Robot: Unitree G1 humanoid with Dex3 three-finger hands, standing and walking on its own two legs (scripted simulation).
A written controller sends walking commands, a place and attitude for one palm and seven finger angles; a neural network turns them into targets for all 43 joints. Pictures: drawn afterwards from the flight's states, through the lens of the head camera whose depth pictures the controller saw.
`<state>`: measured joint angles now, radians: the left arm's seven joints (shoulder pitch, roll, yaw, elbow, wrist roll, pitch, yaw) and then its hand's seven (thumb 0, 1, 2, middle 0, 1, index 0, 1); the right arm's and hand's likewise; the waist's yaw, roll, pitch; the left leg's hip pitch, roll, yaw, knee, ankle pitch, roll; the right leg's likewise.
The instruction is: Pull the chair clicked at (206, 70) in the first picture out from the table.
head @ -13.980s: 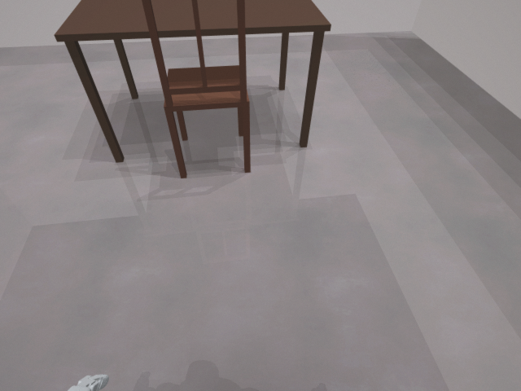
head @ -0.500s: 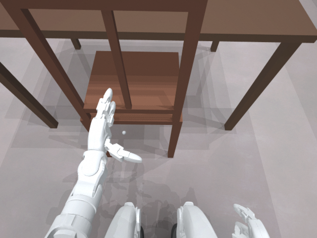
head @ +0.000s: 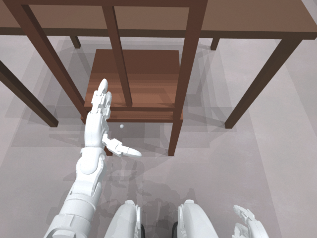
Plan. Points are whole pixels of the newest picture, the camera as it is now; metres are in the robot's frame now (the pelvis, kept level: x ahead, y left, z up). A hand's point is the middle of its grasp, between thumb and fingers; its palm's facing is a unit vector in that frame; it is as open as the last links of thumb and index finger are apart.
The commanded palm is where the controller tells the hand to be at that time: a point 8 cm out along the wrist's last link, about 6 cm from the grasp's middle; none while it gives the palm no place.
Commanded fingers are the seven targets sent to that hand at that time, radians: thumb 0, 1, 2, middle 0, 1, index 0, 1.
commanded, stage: push the fingers through the gap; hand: left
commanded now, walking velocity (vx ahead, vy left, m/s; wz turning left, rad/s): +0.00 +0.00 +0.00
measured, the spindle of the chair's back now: (121, 69) +0.53 +0.10 +0.06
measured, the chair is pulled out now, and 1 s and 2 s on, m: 0.00 0.00 0.00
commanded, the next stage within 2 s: hook a spindle and tug to test in 1.58 s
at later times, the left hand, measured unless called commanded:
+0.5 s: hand (126, 112) +0.43 +0.09 +0.01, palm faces -0.04 -1.00 -0.03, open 16.9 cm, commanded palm +0.41 +0.14 +0.02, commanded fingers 0.00 -0.50 0.30 -0.06 -0.08 -0.06 -0.08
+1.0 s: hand (130, 93) +0.48 +0.08 +0.03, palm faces -0.01 -1.00 -0.04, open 16.9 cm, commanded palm +0.45 +0.13 +0.02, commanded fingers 0.00 -0.50 0.30 -0.06 -0.08 -0.06 -0.08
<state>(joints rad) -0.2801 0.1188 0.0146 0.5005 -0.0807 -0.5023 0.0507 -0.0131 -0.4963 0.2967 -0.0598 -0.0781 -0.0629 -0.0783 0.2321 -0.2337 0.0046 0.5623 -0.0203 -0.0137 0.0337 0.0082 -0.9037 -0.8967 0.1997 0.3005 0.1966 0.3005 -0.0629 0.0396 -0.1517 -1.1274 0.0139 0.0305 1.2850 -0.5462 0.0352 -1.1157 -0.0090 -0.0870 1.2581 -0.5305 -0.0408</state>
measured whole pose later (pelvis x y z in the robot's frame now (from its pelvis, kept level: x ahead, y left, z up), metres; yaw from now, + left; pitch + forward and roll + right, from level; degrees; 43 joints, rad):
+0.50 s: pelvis +0.01 +0.00 +0.00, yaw +0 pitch +24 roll -2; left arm -0.49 0.14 0.08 0.74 -0.07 -0.45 0.05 -0.01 -0.50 0.30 -0.06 -0.08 -0.06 -0.08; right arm 0.26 -0.24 0.01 0.59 -0.02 0.00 0.04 0.01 -0.90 -0.90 0.20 0.30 0.20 0.30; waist -0.10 0.05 -0.15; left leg -1.15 0.02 0.03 1.28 -0.55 0.04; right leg -1.14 -0.01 -0.08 1.24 -0.53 -0.03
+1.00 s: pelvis +0.00 +0.00 +0.00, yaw -1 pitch +26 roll -2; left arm -0.69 0.18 0.17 0.92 -0.02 -0.55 0.09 -0.01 -0.50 0.30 -0.06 -0.08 -0.06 -0.08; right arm 0.29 -0.23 0.00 0.63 -0.05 0.01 0.06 0.01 -0.90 -0.90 0.20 0.30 0.20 0.30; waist -0.14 0.05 -0.15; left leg -1.20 0.02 0.04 1.29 -0.55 0.04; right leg -1.19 0.00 -0.08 1.25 -0.52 -0.04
